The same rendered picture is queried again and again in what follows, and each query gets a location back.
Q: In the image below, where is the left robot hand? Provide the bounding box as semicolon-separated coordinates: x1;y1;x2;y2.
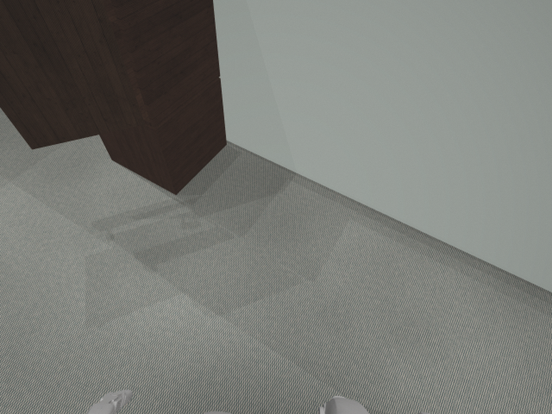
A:
86;390;133;414

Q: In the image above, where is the cupboard door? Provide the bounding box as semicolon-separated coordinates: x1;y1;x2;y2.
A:
0;0;145;149

